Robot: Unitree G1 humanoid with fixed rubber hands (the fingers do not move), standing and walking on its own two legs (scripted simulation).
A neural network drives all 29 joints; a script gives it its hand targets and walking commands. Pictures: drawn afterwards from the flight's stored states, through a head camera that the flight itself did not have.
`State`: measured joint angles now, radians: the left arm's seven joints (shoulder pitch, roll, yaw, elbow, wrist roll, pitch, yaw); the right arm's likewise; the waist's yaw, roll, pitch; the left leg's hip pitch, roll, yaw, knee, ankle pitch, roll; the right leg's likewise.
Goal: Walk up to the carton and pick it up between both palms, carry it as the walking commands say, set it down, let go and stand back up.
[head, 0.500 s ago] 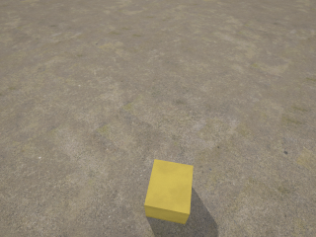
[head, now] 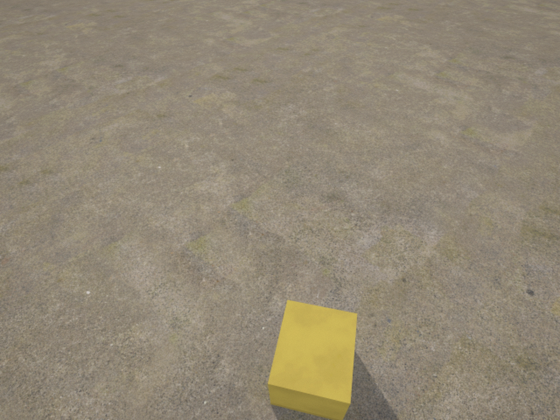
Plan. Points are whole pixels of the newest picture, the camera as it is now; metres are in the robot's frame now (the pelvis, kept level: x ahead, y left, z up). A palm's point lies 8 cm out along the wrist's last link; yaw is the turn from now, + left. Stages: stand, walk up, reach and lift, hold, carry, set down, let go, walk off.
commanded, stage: walk up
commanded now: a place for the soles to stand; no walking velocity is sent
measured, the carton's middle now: (313, 359) +0.45 -0.06 -0.66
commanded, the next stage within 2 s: stand in 0.38 s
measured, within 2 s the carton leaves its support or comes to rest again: neither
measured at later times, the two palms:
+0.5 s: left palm out of the picture -0.01 +0.26 -0.14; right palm out of the picture +0.01 -0.24 -0.13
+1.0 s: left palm out of the picture +0.15 +0.22 -0.15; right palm out of the picture +0.13 -0.23 -0.14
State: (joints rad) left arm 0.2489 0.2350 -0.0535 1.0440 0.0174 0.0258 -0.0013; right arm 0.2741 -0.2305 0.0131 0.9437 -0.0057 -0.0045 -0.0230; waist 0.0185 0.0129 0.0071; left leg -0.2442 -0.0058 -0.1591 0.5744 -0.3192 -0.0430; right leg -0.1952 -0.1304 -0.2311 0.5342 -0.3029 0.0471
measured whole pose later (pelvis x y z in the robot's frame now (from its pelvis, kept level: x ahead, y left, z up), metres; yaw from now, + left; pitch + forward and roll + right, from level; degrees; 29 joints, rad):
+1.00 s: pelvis -0.02 -0.01 -0.03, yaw -5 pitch +13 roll +0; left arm 0.06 0.18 0.12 0.57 0.05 0.46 -0.07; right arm 0.06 -0.14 -0.04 0.49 -0.05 0.49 0.04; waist 0.01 -0.01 -0.05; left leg -0.66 0.05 -0.04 0.81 -0.39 -0.06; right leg -0.69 -0.02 0.01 0.83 -0.38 0.02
